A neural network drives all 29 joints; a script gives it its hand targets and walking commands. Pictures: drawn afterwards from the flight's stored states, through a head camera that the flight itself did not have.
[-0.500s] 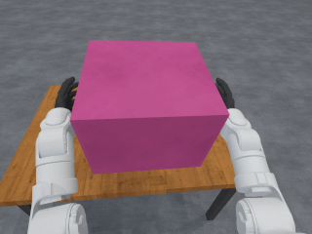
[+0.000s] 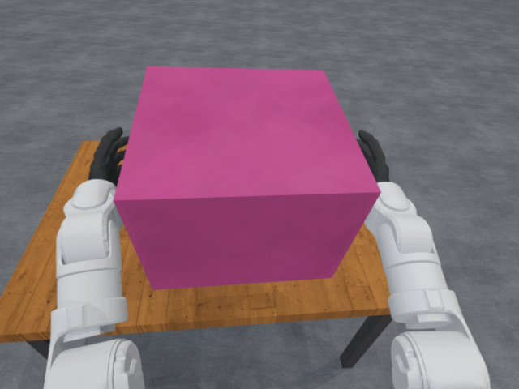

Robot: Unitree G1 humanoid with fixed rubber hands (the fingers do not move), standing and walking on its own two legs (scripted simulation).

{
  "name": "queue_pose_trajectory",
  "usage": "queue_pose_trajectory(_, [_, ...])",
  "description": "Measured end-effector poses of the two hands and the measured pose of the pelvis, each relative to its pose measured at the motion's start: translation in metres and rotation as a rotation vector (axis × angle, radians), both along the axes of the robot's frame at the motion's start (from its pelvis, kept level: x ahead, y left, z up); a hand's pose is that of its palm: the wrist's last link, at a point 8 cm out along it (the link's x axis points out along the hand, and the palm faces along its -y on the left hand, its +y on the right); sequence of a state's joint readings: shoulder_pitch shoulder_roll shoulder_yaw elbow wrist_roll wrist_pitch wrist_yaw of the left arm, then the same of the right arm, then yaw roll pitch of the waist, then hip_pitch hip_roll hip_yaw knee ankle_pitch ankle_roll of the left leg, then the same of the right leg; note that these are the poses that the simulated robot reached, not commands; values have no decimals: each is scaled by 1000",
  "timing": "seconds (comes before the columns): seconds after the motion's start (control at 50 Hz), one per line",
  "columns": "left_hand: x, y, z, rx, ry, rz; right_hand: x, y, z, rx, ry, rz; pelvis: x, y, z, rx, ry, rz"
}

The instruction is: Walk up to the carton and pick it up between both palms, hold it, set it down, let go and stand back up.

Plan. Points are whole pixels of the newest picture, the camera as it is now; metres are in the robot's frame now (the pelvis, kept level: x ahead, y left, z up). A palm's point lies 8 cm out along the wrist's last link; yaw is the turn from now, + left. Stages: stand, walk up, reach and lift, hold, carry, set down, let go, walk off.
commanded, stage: hold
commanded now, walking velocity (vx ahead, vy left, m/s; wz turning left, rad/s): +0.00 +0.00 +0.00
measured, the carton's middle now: (242, 175) +0.42 +0.01 +0.13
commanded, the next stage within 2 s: none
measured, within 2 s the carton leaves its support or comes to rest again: neither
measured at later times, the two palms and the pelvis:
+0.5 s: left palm (108, 182) +0.35 +0.20 +0.17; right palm (375, 183) +0.35 -0.19 +0.17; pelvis +0.00 +0.00 +0.00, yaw +0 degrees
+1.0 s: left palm (106, 182) +0.36 +0.21 +0.17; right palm (372, 182) +0.36 -0.19 +0.17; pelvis +0.00 +0.00 +0.00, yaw +0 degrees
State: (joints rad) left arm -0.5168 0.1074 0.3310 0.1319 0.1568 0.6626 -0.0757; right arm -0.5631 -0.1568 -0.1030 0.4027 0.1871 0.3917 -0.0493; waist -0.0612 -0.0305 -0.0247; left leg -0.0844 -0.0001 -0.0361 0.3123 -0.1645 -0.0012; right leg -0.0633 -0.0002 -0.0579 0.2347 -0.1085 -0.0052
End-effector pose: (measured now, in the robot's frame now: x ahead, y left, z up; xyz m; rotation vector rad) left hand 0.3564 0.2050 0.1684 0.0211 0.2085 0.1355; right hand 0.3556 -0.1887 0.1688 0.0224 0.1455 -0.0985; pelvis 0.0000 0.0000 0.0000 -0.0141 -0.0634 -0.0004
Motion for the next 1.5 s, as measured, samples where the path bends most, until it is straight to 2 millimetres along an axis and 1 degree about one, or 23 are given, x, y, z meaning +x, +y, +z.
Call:
queue_pose_trajectory(0.32, [-4,-1,1,8,-7,3,-2,-1,1,-5,-7,5,0,0,0,-1,-3,-3])
queue_pose_trajectory(0.58, [-2,-5,2,10,0,-4,-4,-5,0,-2,-1,-4,-4,-1,0,1,-7,-5])
queue_pose_trajectory(0.7, [-2,-5,1,2,3,-3,-4,-5,-2,-3,2,-3,-4,-2,0,2,-5,-6])
queue_pose_trajectory(0.94, [-1,1,-1,-2,2,-1,-1,1,0,-6,2,-1,-2,0,0,1,-1,-2])
queue_pose_trajectory(1.12, [1,-2,1,11,-4,-5,0,-2,0,0,-5,-3,1,2,0,-1,0,-5])
queue_pose_trajectory(1.22, [1,-4,-2,9,6,-5,-1,-4,-3,-5,6,-2,3,2,0,0,0,-7])
queue_pose_trajectory(1.32, [-1,-3,-3,3,-2,0,-1,-3,-1,-10,-4,1,3,1,0,-2,0,-8])
queue_pose_trajectory(1.5, [-2,-2,2,2,-5,6,0,-2,2,-1,-6,4,2,-1,0,-1,-5,-1])
